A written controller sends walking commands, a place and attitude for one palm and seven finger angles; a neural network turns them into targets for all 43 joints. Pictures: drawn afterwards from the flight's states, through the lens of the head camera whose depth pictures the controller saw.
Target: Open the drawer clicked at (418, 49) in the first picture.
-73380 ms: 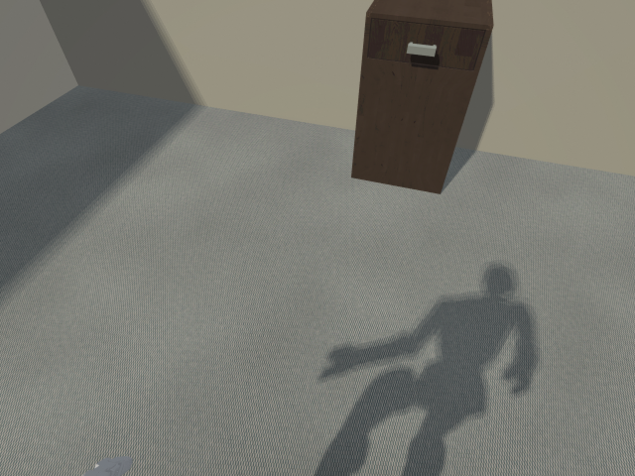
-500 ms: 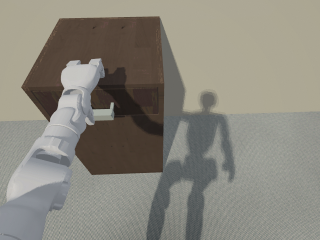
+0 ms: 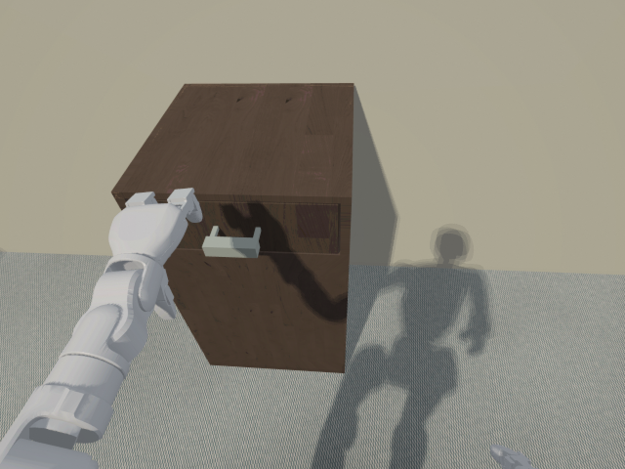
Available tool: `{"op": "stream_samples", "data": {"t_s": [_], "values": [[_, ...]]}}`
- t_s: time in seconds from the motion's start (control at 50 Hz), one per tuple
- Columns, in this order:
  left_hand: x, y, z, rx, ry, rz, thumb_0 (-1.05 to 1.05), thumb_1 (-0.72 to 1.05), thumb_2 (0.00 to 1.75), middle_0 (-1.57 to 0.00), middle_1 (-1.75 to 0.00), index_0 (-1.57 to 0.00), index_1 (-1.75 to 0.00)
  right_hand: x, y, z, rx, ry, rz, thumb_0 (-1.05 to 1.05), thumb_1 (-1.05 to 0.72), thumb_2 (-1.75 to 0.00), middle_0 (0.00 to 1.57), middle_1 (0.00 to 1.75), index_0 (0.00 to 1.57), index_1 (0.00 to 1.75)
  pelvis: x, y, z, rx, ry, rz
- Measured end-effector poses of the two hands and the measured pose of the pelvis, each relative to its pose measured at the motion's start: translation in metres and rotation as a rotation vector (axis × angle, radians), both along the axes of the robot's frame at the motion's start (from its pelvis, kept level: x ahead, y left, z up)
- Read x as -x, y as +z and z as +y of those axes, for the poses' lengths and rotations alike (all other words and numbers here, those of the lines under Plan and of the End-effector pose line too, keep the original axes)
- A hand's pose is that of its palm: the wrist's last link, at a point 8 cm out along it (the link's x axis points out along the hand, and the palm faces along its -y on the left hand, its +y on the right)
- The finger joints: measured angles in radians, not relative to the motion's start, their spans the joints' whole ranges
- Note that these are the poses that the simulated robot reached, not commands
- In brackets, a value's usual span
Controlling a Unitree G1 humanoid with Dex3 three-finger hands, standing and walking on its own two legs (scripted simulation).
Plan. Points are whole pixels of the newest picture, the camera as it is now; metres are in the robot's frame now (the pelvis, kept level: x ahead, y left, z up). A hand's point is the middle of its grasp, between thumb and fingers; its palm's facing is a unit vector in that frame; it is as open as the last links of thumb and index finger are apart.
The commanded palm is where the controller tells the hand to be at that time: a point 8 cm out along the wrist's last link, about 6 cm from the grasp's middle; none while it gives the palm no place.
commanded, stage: draw the hand back to the body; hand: left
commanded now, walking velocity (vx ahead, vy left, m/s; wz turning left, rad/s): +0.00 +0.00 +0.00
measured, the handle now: (234, 238) +0.55 +0.20 -0.07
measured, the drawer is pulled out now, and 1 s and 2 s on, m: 0.00 0.00 0.00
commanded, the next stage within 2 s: step back with the hand held close in 1.18 s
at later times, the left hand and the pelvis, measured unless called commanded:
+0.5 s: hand (124, 296) +0.26 +0.21 +0.16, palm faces +0.30 -0.92 -0.25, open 12.7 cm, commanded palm +0.21 +0.25 +0.17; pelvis -0.01 -0.01 +0.02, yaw +0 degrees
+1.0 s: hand (34, 399) +0.15 +0.24 +0.17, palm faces +0.42 -0.82 -0.39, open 8.4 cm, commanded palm +0.11 +0.28 +0.19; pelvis -0.01 -0.01 +0.02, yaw +1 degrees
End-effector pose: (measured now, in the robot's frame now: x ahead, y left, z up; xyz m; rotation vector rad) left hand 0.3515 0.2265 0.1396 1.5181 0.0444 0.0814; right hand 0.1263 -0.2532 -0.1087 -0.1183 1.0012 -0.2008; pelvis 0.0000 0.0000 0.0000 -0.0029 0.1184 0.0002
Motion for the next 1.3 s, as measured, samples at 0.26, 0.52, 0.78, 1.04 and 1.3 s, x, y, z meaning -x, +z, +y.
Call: {"op": "stream_samples", "data": {"t_s": [0.26,0.52,0.78,1.04,1.3], "values": [[0.077,0.007,0.007,0.591,-0.021,-0.060,0.00,-0.48,0.30,-0.32,-1.19,-0.32,-1.19,-0.072,0.043,0.039,-0.010,0.170,-0.280,0.01,-0.91,-0.90,0.20,0.30,0.20,0.30,0.019,0.005,-0.003,0.001,0.028,-0.121],[0.134,0.030,0.029,1.200,0.031,-0.361,0.00,-0.18,0.43,-0.29,-1.00,-0.29,-1.00,-0.032,0.044,0.043,0.006,0.182,-0.276,0.02,-0.91,-0.90,0.21,0.30,0.20,0.30,0.014,0.015,-0.006,0.000,0.007,-0.183],[0.200,0.037,0.039,1.098,0.089,-0.363,0.00,0.25,0.62,-0.25,-0.72,-0.25,-0.72,-0.024,0.040,0.016,0.050,0.145,-0.267,0.02,-0.91,-0.90,0.20,0.30,0.20,0.30,0.010,0.017,-0.007,-0.001,0.007,-0.181],[0.242,0.044,0.048,1.044,0.159,-0.424,0.01,0.70,0.81,-0.22,-0.43,-0.22,-0.43,-0.054,0.053,0.034,0.032,0.204,-0.381,0.02,-0.91,-0.90,0.20,0.30,0.20,0.30,0.015,0.016,-0.008,0.003,0.031,-0.195],[0.229,0.044,0.046,1.053,0.138,-0.415,0.02,0.88,0.89,-0.21,-0.31,-0.21,-0.31,-0.047,0.048,0.041,0.023,0.217,-0.347,0.02,-0.91,-0.90,0.21,0.30,0.20,0.30,0.011,0.016,-0.008,0.001,0.026,-0.190]]}}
